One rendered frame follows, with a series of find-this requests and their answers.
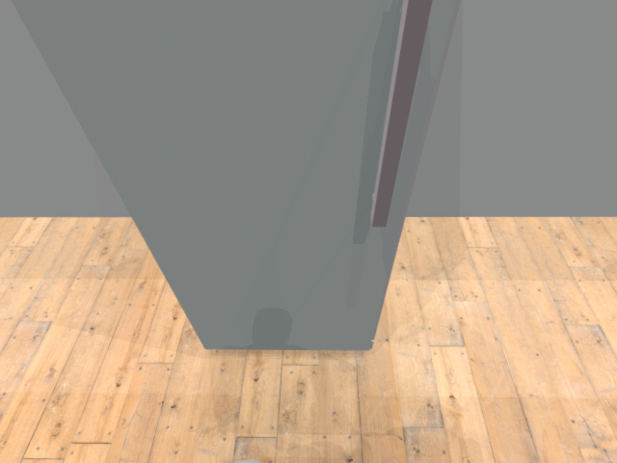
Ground handle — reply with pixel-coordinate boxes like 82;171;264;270
370;0;433;227

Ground fridge door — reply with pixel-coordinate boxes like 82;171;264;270
12;0;455;351

